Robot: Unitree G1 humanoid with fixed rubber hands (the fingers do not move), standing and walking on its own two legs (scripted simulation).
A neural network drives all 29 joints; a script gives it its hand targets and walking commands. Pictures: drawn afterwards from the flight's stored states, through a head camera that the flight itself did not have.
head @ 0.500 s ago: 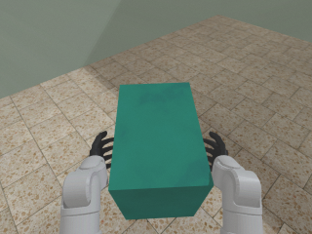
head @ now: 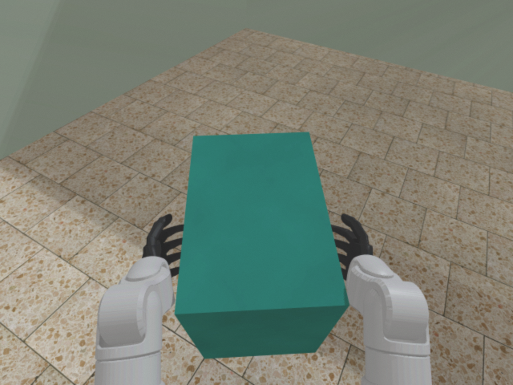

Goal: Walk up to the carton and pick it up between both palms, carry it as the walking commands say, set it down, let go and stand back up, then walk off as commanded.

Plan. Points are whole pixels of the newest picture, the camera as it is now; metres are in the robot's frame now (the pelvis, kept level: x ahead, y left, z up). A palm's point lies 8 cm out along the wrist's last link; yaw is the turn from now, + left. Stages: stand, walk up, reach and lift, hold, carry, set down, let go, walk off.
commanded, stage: carry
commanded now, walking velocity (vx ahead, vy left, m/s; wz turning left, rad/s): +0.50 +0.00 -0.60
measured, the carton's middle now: (255, 247) +0.35 +0.00 +0.03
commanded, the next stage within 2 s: none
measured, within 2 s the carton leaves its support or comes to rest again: neither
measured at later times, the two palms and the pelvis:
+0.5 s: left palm (246, 132) +0.61 +0.02 +0.08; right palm (381, 161) +0.51 -0.25 +0.09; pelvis +0.30 -0.01 +0.01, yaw -20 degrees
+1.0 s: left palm (313, 80) +0.83 -0.16 +0.10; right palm (426, 112) +0.70 -0.41 +0.10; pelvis +0.51 -0.15 +0.03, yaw -28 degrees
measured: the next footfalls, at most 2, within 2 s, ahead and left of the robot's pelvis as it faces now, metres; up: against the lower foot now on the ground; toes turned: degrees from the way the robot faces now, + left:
left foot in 0.44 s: +0.41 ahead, +0.11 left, +0.00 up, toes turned -10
right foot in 0.72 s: +0.47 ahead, -0.20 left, +0.00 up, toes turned -28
